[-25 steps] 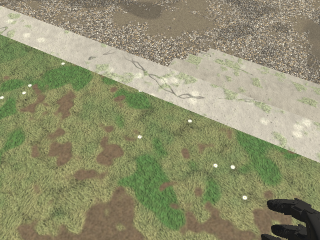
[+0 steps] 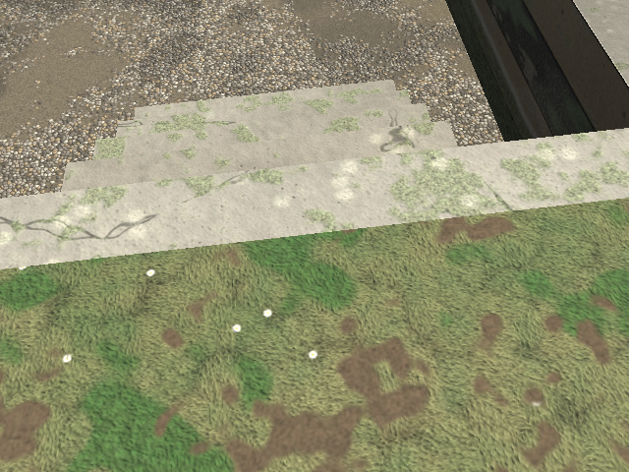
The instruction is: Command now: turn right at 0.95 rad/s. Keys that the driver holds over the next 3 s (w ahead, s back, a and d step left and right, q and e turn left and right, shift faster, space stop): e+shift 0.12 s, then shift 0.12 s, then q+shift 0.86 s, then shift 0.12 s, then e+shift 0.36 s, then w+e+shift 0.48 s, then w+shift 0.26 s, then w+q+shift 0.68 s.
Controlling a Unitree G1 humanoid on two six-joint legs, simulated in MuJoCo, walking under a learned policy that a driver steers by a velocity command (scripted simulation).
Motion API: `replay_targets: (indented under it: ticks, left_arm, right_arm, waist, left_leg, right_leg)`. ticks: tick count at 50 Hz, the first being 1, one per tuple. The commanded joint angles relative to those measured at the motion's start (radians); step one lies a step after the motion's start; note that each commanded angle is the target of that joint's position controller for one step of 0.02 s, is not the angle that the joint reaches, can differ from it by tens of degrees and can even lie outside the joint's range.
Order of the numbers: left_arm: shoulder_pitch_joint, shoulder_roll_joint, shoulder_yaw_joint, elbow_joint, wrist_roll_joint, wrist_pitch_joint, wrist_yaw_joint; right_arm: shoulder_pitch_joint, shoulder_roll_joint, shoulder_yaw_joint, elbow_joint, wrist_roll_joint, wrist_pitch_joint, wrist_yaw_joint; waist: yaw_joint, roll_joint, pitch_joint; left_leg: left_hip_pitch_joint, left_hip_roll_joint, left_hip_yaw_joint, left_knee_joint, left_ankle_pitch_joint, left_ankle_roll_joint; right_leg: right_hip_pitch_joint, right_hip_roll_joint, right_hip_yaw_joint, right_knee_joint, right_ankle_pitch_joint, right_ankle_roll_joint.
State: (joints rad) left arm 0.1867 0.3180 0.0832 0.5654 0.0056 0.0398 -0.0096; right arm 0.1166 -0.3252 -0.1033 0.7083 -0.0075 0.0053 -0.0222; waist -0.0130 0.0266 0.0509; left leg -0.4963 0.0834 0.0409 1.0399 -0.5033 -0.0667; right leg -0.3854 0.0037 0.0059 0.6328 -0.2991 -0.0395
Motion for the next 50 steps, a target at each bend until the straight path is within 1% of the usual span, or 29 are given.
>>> replay_targets:
  ticks: [1,2,3,4,7,12,15,17,18,19,20,21,22,24,26,28,30,31,32,33,34,35,36,37,39,41,44,47,50]
  left_arm:
    - [0.009,0.186,0.058,-0.068,-0.024,-0.031,0.020]
    - [-0.038,0.171,0.049,-0.083,-0.027,-0.023,0.030]
    - [-0.054,0.163,0.045,-0.091,-0.021,-0.017,0.037]
    - [-0.052,0.160,0.044,-0.091,-0.017,-0.014,0.042]
    - [-0.036,0.171,0.049,-0.084,-0.023,-0.011,0.054]
    - [-0.035,0.158,0.036,-0.077,-0.007,-0.003,0.044]
    - [-0.056,0.091,0.001,-0.064,0.005,-0.007,0.032]
    - [-0.046,0.002,-0.036,-0.029,0.012,-0.020,0.023]
    - [0.014,0.001,-0.035,-0.008,0.033,-0.032,0.022]
    - [0.096,0.045,-0.019,0.001,0.045,-0.041,0.022]
    - [0.054,0.066,-0.011,-0.006,0.044,-0.045,0.029]
    - [-0.012,0.100,0.001,-0.013,0.030,-0.045,0.037]
    - [-0.056,0.098,0.008,-0.023,0.021,-0.042,0.044]
    - [-0.063,0.062,0.010,-0.032,0.012,-0.038,0.044]
    - [-0.059,0.025,0.010,-0.027,0.002,-0.047,0.038]
    - [-0.043,0.009,0.013,-0.014,-0.007,-0.057,0.031]
    - [0.006,0.007,0.019,0.017,-0.018,-0.066,0.022]
    - [0.047,0.023,0.028,0.038,-0.018,-0.066,0.018]
    - [0.058,0.090,0.046,0.043,-0.003,-0.060,0.020]
    - [0.026,0.160,0.061,0.039,0.026,-0.054,0.019]
    - [-0.023,0.113,0.048,0.008,0.044,-0.062,0.023]
    - [-0.066,0.065,0.031,-0.008,0.036,-0.065,0.033]
    - [-0.104,0.053,0.026,-0.013,0.022,-0.064,0.042]
    - [-0.110,0.057,0.026,-0.008,0.007,-0.065,0.050]
    - [-0.064,0.077,0.028,0.007,0.010,-0.056,0.063]
    - [-0.005,0.097,0.034,0.024,0.019,-0.044,0.068]
    - [0.008,0.138,0.046,0.035,0.014,-0.033,0.060]
    - [-0.021,0.167,0.058,0.042,0.002,-0.035,0.043]
    - [-0.031,0.171,0.065,0.059,-0.024,-0.047,0.021]
  right_arm:
    - [-0.086,-0.090,-0.019,-0.107,-0.005,-0.023,-0.025]
    - [-0.064,-0.091,-0.021,-0.099,-0.014,-0.023,-0.026]
    - [-0.049,-0.084,-0.020,-0.091,-0.014,-0.025,-0.021]
    - [-0.036,-0.071,-0.016,-0.083,-0.010,-0.027,-0.017]
    - [-0.049,-0.041,-0.001,-0.073,0.001,-0.029,-0.009]
    - [-0.055,-0.048,0.007,-0.069,0.006,-0.024,0.010]
    - [-0.019,-0.044,0.016,-0.063,0.009,-0.028,0.022]
    - [0.004,0.020,0.040,-0.056,-0.003,-0.037,0.038]
    - [-0.020,-0.025,0.035,-0.072,-0.017,-0.038,0.038]
    - [-0.075,-0.113,0.019,-0.103,-0.018,-0.036,0.033]
    - [-0.098,-0.105,0.016,-0.103,-0.010,-0.033,0.032]
    - [-0.088,-0.098,0.014,-0.112,0.002,-0.030,0.032]
    - [-0.052,-0.118,0.005,-0.108,0.014,-0.026,0.028]
    - [-0.005,-0.152,-0.012,-0.114,0.028,-0.021,0.018]
    - [0.022,-0.142,-0.019,-0.122,0.031,-0.012,0.006]
    - [0.023,-0.137,-0.027,-0.131,0.037,0.002,-0.001]
    - [-0.029,-0.135,-0.034,-0.150,0.051,0.025,-0.009]
    - [-0.059,-0.123,-0.032,-0.165,0.058,0.037,-0.012]
    - [-0.065,-0.084,-0.022,-0.184,0.060,0.042,-0.012]
    - [-0.020,-0.069,-0.017,-0.198,0.053,0.035,-0.006]
    - [0.025,-0.137,-0.040,-0.176,0.027,0.026,0.001]
    - [0.053,-0.166,-0.054,-0.147,0.031,0.028,0.008]
    - [0.072,-0.149,-0.053,-0.125,0.035,0.037,0.009]
    - [0.067,-0.122,-0.044,-0.122,0.035,0.043,0.011]
    - [0.019,-0.076,-0.023,-0.146,0.045,0.047,0.022]
    - [-0.041,-0.057,-0.009,-0.182,0.047,0.046,0.031]
    - [-0.072,-0.046,0.002,-0.213,0.038,0.047,0.044]
    - [-0.064,-0.055,-0.001,-0.218,0.035,0.055,0.054]
    - [-0.054,-0.068,-0.013,-0.220,0.040,0.076,0.059]
  waist:
    - [0.023,-0.133,-0.158]
    - [-0.002,-0.143,-0.161]
    - [-0.013,-0.147,-0.175]
    - [-0.014,-0.141,-0.187]
    - [0.001,-0.138,-0.195]
    - [0.034,-0.189,-0.187]
    - [0.034,-0.190,-0.193]
    - [0.003,-0.158,-0.179]
    - [0.046,-0.086,-0.164]
    - [0.129,0.061,-0.123]
    - [0.119,0.159,-0.099]
    - [0.079,0.158,-0.071]
    - [0.053,0.150,-0.075]
    - [0.033,0.166,-0.083]
    - [0.020,0.177,-0.119]
    - [0.018,0.165,-0.157]
    - [0.047,0.142,-0.188]
    - [0.065,0.120,-0.200]
    - [0.052,-0.001,-0.182]
    - [0.009,-0.285,-0.126]
    - [-0.004,-0.230,-0.123]
    - [-0.022,-0.133,-0.122]
    - [-0.037,-0.086,-0.103]
    - [-0.025,-0.091,-0.084]
    - [0.016,-0.121,-0.065]
    - [0.059,-0.140,-0.075]
    - [0.076,-0.148,-0.091]
    - [0.063,-0.165,-0.091]
    - [0.048,-0.185,-0.100]
  left_leg:
    - [-0.305,-0.034,-0.135,0.148,0.075,0.022]
    - [-0.245,-0.046,-0.133,0.129,0.125,0.017]
    - [-0.203,-0.068,-0.128,0.113,0.161,0.011]
    - [-0.182,-0.086,-0.129,0.068,0.188,0.005]
    - [-0.148,-0.121,-0.142,-0.113,0.227,-0.010]
    - [-0.005,-0.116,-0.129,-0.247,0.202,-0.006]
    - [0.105,-0.069,-0.103,-0.334,0.190,0.019]
    - [0.304,-0.054,-0.100,-0.608,0.421,0.049]
    - [0.353,-0.002,-0.198,-0.612,0.598,0.080]
    - [0.293,0.076,-0.303,-0.611,0.699,0.158]
    - [0.178,0.111,-0.385,-0.664,0.543,0.240]
    - [0.158,0.090,-0.412,-0.684,0.464,0.238]
    - [0.170,0.085,-0.436,-0.681,0.445,0.230]
    - [0.235,0.093,-0.504,-0.664,0.477,0.255]
    - [0.310,0.096,-0.551,-0.643,0.564,0.279]
    - [0.368,0.094,-0.585,-0.623,0.637,0.279]
    - [0.331,0.051,-0.558,-0.591,0.628,0.241]
    - [0.245,0.010,-0.521,-0.557,0.550,0.202]
    - [0.068,-0.069,-0.425,-0.438,0.372,0.143]
    - [-0.143,-0.208,-0.225,-0.262,0.006,0.074]
    - [-0.174,-0.126,-0.213,-0.008,-0.103,0.029]
    - [-0.162,-0.096,-0.198,0.100,-0.053,0.011]
    - [-0.166,-0.082,-0.179,0.144,0.016,-0.006]
    - [-0.212,-0.066,-0.165,0.169,0.087,-0.018]
    - [-0.237,-0.044,-0.102,0.140,0.155,-0.039]
    - [-0.250,-0.024,-0.065,0.063,0.174,-0.053]
    - [-0.198,0.004,-0.036,-0.058,0.166,-0.048]
    - [-0.086,0.000,0.016,-0.174,0.175,-0.022]
    - [0.026,-0.025,0.062,-0.307,0.171,0.023]
  right_leg:
    - [0.319,-0.249,0.384,-0.263,0.437,-0.195]
    - [0.258,-0.221,0.355,-0.257,0.460,-0.182]
    - [0.230,-0.196,0.343,-0.254,0.468,-0.177]
    - [0.226,-0.180,0.339,-0.248,0.461,-0.172]
    - [0.243,-0.161,0.367,-0.228,0.396,-0.162]
    - [0.170,-0.163,0.422,-0.195,0.374,-0.168]
    - [0.158,-0.180,0.410,-0.159,0.433,-0.169]
    - [0.096,-0.122,0.343,-0.166,0.270,-0.104]
    - [0.072,-0.054,0.282,-0.124,0.105,-0.051]
    - [0.071,0.039,0.185,-0.069,-0.069,0.003]
    - [0.130,0.046,0.129,-0.068,-0.057,0.046]
    - [0.134,0.046,0.106,-0.055,-0.035,0.054]
    - [0.122,0.053,0.082,-0.032,-0.027,0.051]
    - [0.056,0.074,0.061,0.000,-0.063,0.051]
    - [0.012,0.091,0.064,0.025,-0.148,0.052]
    - [-0.007,0.091,0.082,-0.001,-0.179,0.054]
    - [0.097,0.084,0.077,-0.149,-0.059,0.050]
    - [0.214,0.047,0.085,-0.241,0.050,0.038]
    - [0.329,-0.092,0.214,-0.293,0.122,-0.026]
    - [0.355,-0.306,0.447,-0.350,0.350,-0.161]
    - [0.323,-0.428,0.477,-0.327,0.514,-0.244]
    - [0.301,-0.389,0.374,-0.309,0.544,-0.227]
    - [0.293,-0.314,0.269,-0.292,0.510,-0.182]
    - [0.317,-0.276,0.201,-0.288,0.512,-0.157]
    - [0.333,-0.238,0.092,-0.291,0.585,-0.156]
    - [0.389,-0.256,0.059,-0.296,0.586,-0.176]
    - [0.415,-0.296,0.010,-0.299,0.564,-0.185]
    - [0.368,-0.311,-0.069,-0.285,0.573,-0.164]
    - [0.357,-0.328,-0.127,-0.222,0.592,-0.121]
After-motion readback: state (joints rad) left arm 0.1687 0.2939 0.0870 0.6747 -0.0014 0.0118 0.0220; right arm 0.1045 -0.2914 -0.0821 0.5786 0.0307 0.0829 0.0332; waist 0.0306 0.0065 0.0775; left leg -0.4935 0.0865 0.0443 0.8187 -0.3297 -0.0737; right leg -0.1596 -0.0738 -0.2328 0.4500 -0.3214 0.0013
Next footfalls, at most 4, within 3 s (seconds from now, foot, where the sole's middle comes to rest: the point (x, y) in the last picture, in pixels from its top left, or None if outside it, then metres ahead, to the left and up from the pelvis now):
0.36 left None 0.12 0.12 -0.76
1.06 left None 0.04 0.17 -0.76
1.60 right None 0.11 -0.03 -0.76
2.04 left None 0.39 0.23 -0.76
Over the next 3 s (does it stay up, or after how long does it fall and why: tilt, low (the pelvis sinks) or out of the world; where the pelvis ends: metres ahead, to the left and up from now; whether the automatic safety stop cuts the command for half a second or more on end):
stays up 1.06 0.02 -0.04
